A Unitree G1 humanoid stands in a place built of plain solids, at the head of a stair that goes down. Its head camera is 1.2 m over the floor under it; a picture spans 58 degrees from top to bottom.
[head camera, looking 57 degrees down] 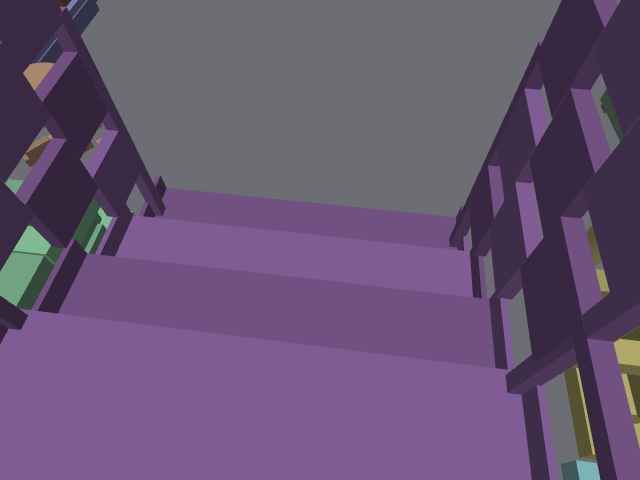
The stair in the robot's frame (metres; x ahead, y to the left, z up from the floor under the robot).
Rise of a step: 0.17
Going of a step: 0.30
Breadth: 1.50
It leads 7 degrees to the right of straight ahead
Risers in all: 4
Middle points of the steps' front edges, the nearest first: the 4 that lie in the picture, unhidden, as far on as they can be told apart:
0.44 0.17 0.00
0.74 0.14 -0.17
1.04 0.10 -0.34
1.34 0.06 -0.51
